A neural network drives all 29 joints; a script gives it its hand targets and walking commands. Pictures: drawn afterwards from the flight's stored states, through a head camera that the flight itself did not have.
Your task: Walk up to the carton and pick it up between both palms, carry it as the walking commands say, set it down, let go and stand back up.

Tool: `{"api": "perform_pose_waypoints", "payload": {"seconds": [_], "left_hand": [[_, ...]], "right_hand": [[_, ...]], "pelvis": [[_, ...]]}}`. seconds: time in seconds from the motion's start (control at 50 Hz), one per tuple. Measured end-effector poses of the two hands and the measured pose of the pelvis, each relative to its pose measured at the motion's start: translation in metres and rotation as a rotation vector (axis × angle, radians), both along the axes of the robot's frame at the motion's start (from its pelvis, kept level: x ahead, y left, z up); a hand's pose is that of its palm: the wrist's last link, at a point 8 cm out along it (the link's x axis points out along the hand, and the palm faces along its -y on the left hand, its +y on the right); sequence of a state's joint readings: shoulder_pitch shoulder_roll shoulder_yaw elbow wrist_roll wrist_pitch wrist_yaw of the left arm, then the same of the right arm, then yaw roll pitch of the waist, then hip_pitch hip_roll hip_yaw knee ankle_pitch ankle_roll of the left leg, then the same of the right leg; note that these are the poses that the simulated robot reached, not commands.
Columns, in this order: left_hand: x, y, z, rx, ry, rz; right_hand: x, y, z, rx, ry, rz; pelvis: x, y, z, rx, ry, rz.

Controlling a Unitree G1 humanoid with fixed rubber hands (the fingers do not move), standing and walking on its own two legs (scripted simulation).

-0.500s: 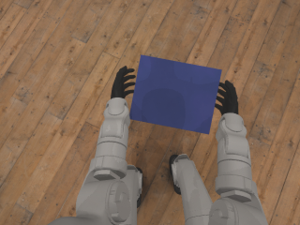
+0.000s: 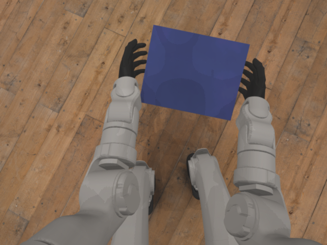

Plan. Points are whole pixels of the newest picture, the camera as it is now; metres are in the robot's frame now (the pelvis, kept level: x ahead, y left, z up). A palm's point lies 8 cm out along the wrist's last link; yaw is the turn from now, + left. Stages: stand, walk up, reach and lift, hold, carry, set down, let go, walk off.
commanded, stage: set down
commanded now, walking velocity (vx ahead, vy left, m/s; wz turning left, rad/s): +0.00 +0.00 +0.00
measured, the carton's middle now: (187, 78) +0.49 -0.10 -0.19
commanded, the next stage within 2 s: none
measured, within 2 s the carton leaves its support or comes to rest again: neither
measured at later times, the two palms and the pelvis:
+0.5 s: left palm (136, 79) +0.50 +0.04 -0.17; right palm (242, 93) +0.42 -0.23 -0.18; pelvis -0.01 +0.00 -0.05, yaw +1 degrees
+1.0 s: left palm (143, 80) +0.53 +0.03 -0.26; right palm (234, 92) +0.44 -0.25 -0.27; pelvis -0.02 +0.00 -0.10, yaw +1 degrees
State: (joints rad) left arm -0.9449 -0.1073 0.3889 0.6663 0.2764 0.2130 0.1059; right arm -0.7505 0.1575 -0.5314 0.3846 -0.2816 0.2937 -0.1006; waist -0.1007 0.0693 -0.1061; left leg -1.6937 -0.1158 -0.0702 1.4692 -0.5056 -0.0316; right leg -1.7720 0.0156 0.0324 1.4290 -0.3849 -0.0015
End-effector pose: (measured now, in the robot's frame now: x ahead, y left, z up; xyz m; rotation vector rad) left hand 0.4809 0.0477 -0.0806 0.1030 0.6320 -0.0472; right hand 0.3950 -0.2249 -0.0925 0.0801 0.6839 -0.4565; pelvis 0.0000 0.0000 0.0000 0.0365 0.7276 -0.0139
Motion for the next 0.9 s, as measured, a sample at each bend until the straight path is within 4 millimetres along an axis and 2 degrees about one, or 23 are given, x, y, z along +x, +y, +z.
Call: {"api": "perform_pose_waypoints", "payload": {"seconds": [0.36, 0.9], "left_hand": [[0.014, -0.006, -0.064, 0.011, 0.040, -0.002], [0.041, -0.013, -0.160, -0.005, 0.057, -0.008]], "right_hand": [[0.016, -0.007, -0.061, 0.004, 0.022, 0.010], [0.045, -0.018, -0.154, 0.003, 0.020, 0.043]], "pelvis": [[-0.003, -0.003, -0.039, 0.011, 0.083, 0.006], [-0.016, 0.000, -0.096, 0.006, 0.095, 0.012]]}}
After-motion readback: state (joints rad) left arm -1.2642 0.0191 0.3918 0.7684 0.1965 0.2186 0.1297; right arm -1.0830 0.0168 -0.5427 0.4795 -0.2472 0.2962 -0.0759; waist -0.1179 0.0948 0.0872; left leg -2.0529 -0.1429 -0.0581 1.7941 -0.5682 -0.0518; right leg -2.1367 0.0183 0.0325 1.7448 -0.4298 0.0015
